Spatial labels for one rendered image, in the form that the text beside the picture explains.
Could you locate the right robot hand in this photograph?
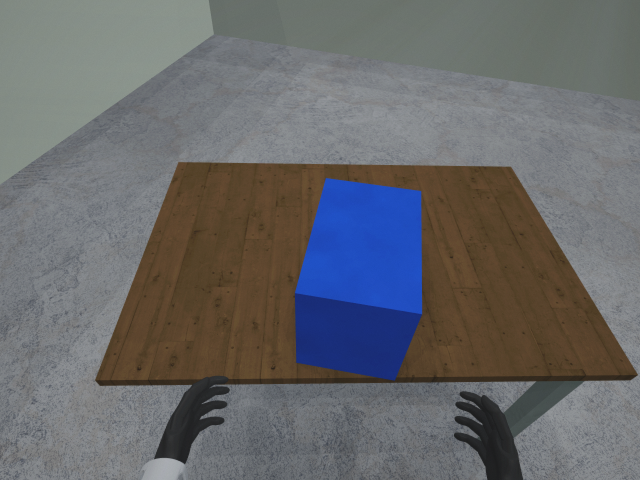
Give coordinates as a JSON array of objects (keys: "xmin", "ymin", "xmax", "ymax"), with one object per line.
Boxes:
[{"xmin": 454, "ymin": 391, "xmax": 523, "ymax": 480}]

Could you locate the table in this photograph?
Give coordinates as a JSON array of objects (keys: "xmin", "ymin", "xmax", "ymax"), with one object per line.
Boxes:
[{"xmin": 95, "ymin": 162, "xmax": 638, "ymax": 441}]

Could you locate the carton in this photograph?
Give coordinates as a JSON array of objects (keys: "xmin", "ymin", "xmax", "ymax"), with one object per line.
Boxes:
[{"xmin": 295, "ymin": 178, "xmax": 422, "ymax": 381}]

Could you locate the left robot hand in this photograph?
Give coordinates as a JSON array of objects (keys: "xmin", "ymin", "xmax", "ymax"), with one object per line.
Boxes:
[{"xmin": 154, "ymin": 376, "xmax": 230, "ymax": 464}]

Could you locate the left robot forearm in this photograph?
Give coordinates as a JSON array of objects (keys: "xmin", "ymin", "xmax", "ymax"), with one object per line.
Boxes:
[{"xmin": 137, "ymin": 458, "xmax": 188, "ymax": 480}]

